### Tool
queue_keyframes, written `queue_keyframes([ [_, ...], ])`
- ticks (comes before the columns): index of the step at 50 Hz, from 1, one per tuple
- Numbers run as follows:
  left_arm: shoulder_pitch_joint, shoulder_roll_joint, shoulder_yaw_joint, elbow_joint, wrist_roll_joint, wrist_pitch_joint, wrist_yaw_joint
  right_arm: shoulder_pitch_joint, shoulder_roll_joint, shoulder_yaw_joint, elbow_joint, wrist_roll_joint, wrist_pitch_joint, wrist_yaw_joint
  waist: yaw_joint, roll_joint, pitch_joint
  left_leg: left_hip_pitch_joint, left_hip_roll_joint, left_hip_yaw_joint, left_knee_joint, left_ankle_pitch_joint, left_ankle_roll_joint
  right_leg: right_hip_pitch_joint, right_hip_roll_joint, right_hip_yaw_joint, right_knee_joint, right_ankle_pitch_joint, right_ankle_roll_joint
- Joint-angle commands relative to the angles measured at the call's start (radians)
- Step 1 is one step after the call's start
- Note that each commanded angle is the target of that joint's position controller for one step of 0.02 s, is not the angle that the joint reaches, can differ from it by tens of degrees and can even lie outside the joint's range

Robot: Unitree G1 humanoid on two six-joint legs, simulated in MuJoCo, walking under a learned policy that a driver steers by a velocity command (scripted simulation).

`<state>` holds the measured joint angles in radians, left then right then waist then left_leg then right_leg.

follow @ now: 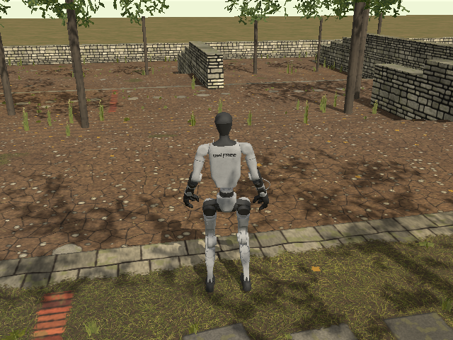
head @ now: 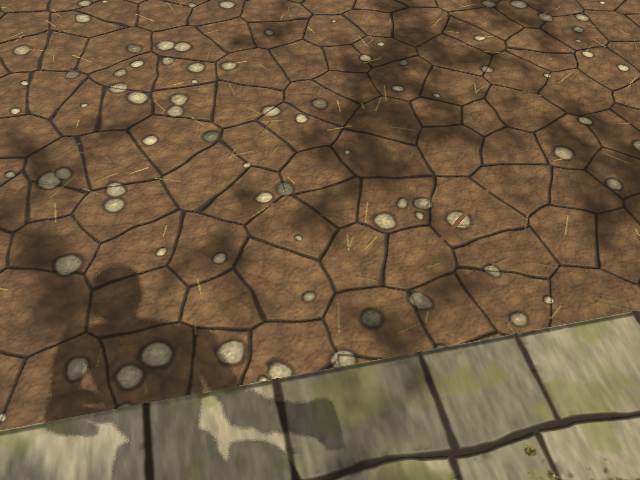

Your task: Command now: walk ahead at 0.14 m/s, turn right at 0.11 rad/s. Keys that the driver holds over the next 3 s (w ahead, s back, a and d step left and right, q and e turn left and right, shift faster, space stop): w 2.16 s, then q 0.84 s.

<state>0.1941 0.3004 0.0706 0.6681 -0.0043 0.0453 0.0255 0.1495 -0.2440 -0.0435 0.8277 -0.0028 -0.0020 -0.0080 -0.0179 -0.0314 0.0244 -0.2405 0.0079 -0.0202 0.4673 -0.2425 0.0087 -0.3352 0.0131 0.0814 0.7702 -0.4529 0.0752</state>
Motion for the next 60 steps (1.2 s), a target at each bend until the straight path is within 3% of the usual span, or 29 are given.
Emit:
queue_keyframes([
  [1, -0.033, 0.048, 0.007, -0.06, -0.015, -0.02, -0.007, 0.001, -0.21, -0.046, -0.044, 0.016, 0.007, -0.004, -0.02, 0.228, -0.053, 0.048, 0.171, -0.202, -0.171, -0.144, 0.184, 0.071, 0.029, -0.116, -0.234, 0.083, -0.017],
  [4, 0.048, 0.073, 0.012, -0.027, -0.009, -0.043, -0.003, 0.004, -0.176, -0.032, -0.043, 0.021, -0.006, 0.0, 0.023, 0.172, -0.036, -0.108, 0.154, -0.211, -0.139, -0.282, 0.127, 0.282, -0.01, -0.068, -0.37, 0.141, -0.108],
  [5, 0.126, 0.118, 0.023, -0.009, 0.002, -0.052, 0.002, -0.046, -0.115, -0.014, -0.065, 0.013, -0.024, 0.006, 0.056, 0.069, -0.056, -0.232, 0.09, -0.116, -0.001, -0.239, 0.075, 0.376, -0.109, 0.064, -0.374, 0.078, -0.164],
  [6, 0.204, 0.189, 0.047, 0.022, 0.008, -0.059, -0.008, -0.099, -0.074, -0.003, -0.099, 0.013, -0.048, 0.009, 0.076, -0.15, -0.044, -0.328, -0.039, 0.068, 0.21, -0.214, 0.01, 0.358, -0.227, 0.285, -0.482, -0.122, -0.254],
  [7, 0.222, 0.192, 0.047, 0.02, 0.009, -0.074, -0.016, -0.173, -0.13, -0.016, -0.129, 0.023, -0.064, 0.009, 0.122, -0.198, 0.052, -0.451, -0.018, 0.04, 0.331, -0.285, 0.003, 0.332, -0.34, 0.479, -0.601, -0.175, -0.337],
  [9, 0.208, 0.137, 0.029, 0.026, 0.01, -0.104, -0.009, -0.145, -0.166, -0.037, -0.121, 0.044, -0.082, 0.019, 0.088, -0.149, 0.104, -0.589, 0.051, -0.025, 0.522, -0.275, 0.032, 0.377, -0.35, 0.475, -0.619, -0.129, -0.345],
  [11, 0.191, 0.119, 0.023, 0.026, -0.005, -0.113, -0.007, -0.134, -0.148, -0.035, -0.111, 0.035, -0.094, 0.035, 0.077, -0.104, 0.094, -0.632, 0.09, -0.028, 0.492, -0.145, 0.047, 0.432, -0.312, 0.36, -0.625, 0.026, -0.306],
  [16, 0.19, 0.139, 0.031, 0.027, -0.011, -0.108, -0.014, -0.185, -0.084, -0.005, -0.117, 0.02, -0.096, 0.068, 0.086, -0.105, 0.049, -0.314, 0.03, 0.064, 0.208, 0.076, -0.004, 0.253, -0.203, 0.104, -0.633, 0.255, -0.261],
  [19, 0.204, 0.166, 0.04, 0.041, -0.021, -0.111, -0.019, -0.181, -0.122, -0.008, -0.128, 0.03, -0.088, 0.069, 0.068, -0.112, 0.065, -0.208, 0.023, 0.053, 0.133, 0.125, 0.006, 0.203, -0.249, 0.114, -0.633, 0.233, -0.256],
  [22, 0.187, 0.161, 0.036, 0.05, -0.016, -0.105, -0.016, -0.032, -0.178, -0.034, -0.087, 0.027, -0.084, 0.055, -0.024, -0.09, 0.013, -0.003, -0.011, 0.076, 0.081, 0.105, 0.049, 0.182, -0.232, 0.06, -0.476, 0.43, -0.207],
  [23, 0.196, 0.126, 0.024, 0.052, -0.01, -0.104, -0.014, 0.106, -0.218, -0.055, -0.048, 0.029, -0.084, 0.045, -0.085, -0.052, -0.069, 0.173, -0.002, 0.059, 0.068, 0.093, 0.077, 0.132, -0.178, 0.0, -0.275, 0.533, -0.173],
  [24, 0.221, 0.054, -0.002, 0.021, 0.008, -0.105, -0.009, 0.253, -0.303, -0.075, -0.028, 0.011, -0.083, 0.034, -0.121, 0.136, -0.207, 0.425, 0.213, -0.237, 0.009, -0.047, 0.159, -0.074, -0.086, -0.074, 0.097, 0.345, -0.11],
  [25, 0.285, -0.001, -0.018, -0.004, -0.012, -0.123, -0.003, 0.3, -0.348, -0.077, -0.018, 0.005, -0.088, 0.047, -0.084, 0.393, -0.294, 0.544, 0.366, -0.723, -0.213, -0.347, 0.278, -0.308, 0.046, -0.003, 0.374, -0.131, -0.077],
  [26, 0.234, 0.1, 0.007, 0.007, -0.04, -0.133, -0.007, 0.226, -0.265, -0.054, -0.029, 0.015, -0.094, 0.049, -0.078, 0.263, -0.187, 0.456, 0.365, -0.725, -0.268, -0.463, 0.256, -0.411, -0.015, 0.059, 0.495, -0.088, -0.085],
  [27, 0.161, 0.134, 0.016, -0.005, -0.048, -0.137, -0.012, 0.162, -0.225, -0.042, -0.042, 0.015, -0.095, 0.047, -0.06, 0.198, -0.082, 0.344, 0.342, -0.582, -0.258, -0.384, 0.223, -0.442, -0.068, 0.028, 0.495, 0.003, -0.109],
  [28, 0.133, 0.124, 0.014, 0.0, -0.034, -0.139, -0.009, 0.106, -0.204, -0.036, -0.053, 0.005, -0.094, 0.046, -0.032, 0.119, -0.047, 0.247, 0.3, -0.475, -0.259, -0.261, 0.204, -0.405, -0.109, 0.01, 0.459, 0.091, -0.116],
  [30, 0.139, 0.095, 0.016, 0.014, -0.017, -0.128, -0.013, 0.054, -0.162, -0.024, -0.063, -0.014, -0.096, 0.045, 0.013, 0.133, -0.023, 0.125, 0.226, -0.33, -0.295, -0.106, 0.192, -0.321, -0.156, 0.012, 0.386, 0.197, -0.115],
  [37, -0.003, 0.05, 0.003, -0.019, 0.002, -0.119, -0.015, 0.123, -0.182, -0.028, -0.024, 0.006, -0.104, 0.023, -0.004, 0.075, 0.033, 0.125, 0.186, -0.135, -0.367, 0.191, 0.212, -0.4, -0.16, -0.023, 0.1, 0.449, -0.056],
  [43, -0.207, 0.015, -0.018, -0.075, -0.012, -0.143, -0.052, 0.242, -0.204, -0.028, 0.021, 0.018, -0.08, 0.012, -0.082, 0.067, 0.074, 0.211, 0.191, -0.063, -0.345, 0.256, 0.193, -0.355, -0.105, -0.078, -0.185, 0.582, -0.067],
  [46, -0.264, 0.022, -0.02, -0.105, -0.016, -0.151, -0.075, 0.277, -0.21, -0.032, 0.041, 0.021, -0.061, 0.008, -0.081, 0.077, 0.082, 0.315, 0.234, -0.072, -0.288, 0.339, 0.186, -0.37, -0.084, -0.079, -0.248, 0.508, -0.098],
  [49, -0.177, 0.071, -0.001, -0.091, -0.012, -0.151, -0.079, 0.256, -0.24, -0.043, 0.04, 0.021, -0.048, 0.001, -0.008, 0.123, 0.001, 0.378, 0.241, -0.06, -0.145, 0.694, 0.157, -0.206, -0.025, -0.115, -0.271, 0.386, -0.147],
  [50, -0.05, 0.106, 0.018, -0.056, -0.011, -0.15, -0.072, 0.235, -0.242, -0.042, 0.036, 0.019, -0.042, -0.001, 0.068, 0.125, -0.084, 0.359, 0.209, -0.029, 0.008, 0.85, 0.138, -0.027, 0.008, -0.144, -0.296, 0.399, -0.178],
  [51, 0.121, 0.154, 0.038, -0.012, -0.006, -0.146, -0.06, 0.227, -0.221, -0.031, 0.021, 0.01, -0.041, -0.004, 0.145, 0.11, -0.21, 0.214, 0.167, -0.002, 0.228, 0.774, 0.106, 0.266, -0.048, -0.093, -0.265, 0.436, -0.222],
  [52, 0.249, 0.259, 0.061, 0.008, 0.019, -0.142, -0.05, 0.323, -0.112, 0.002, -0.014, -0.006, -0.057, 0.002, 0.125, -0.092, -0.39, -0.171, 0.033, 0.035, 0.623, 0.329, 0.046, 0.698, -0.322, 0.309, -0.237, 0.385, -0.356],
  [53, 0.274, 0.202, 0.047, 0.025, 0.004, -0.139, -0.053, 0.35, -0.093, 0.013, 0.008, 0.008, -0.081, 0.012, 0.121, -0.221, -0.493, -0.383, -0.08, -0.077, 0.834, -0.311, 0.022, 0.812, -0.432, 0.672, -0.408, 0.245, -0.444],
  [54, 0.211, 0.141, 0.026, 0.019, -0.004, -0.136, -0.051, 0.25, -0.201, -0.015, -0.018, 0.036, -0.099, 0.019, 0.134, -0.134, -0.329, -0.488, -0.009, -0.119, 0.897, -0.286, 0.035, 0.697, -0.39, 0.559, -0.448, 0.164, -0.385],
  [55, 0.14, 0.115, 0.017, 0.012, -0.004, -0.133, -0.047, 0.16, -0.205, -0.016, -0.047, 0.05, -0.108, 0.022, 0.112, -0.075, -0.195, -0.5, 0.044, -0.081, 0.864, -0.201, 0.042, 0.537, -0.347, 0.404, -0.472, 0.207, -0.35],
  [56, 0.082, 0.096, 0.009, 0.014, 0.001, -0.134, -0.051, 0.122, -0.186, -0.014, -0.056, 0.038, -0.108, 0.02, 0.075, -0.003, -0.101, -0.473, 0.084, -0.057, 0.789, -0.13, 0.037, 0.382, -0.301, 0.301, -0.512, 0.297, -0.33],
  [60, 0.023, 0.076, 0.005, 0.032, 0.004, -0.16, -0.059, 0.184, -0.126, -0.013, -0.032, 0.016, -0.065, 0.013, -0.012, -0.037, -0.042, -0.336, 0.137, -0.048, 0.652, -0.023, -0.002, 0.157, -0.232, 0.133, -0.623, 0.45, -0.332],
])
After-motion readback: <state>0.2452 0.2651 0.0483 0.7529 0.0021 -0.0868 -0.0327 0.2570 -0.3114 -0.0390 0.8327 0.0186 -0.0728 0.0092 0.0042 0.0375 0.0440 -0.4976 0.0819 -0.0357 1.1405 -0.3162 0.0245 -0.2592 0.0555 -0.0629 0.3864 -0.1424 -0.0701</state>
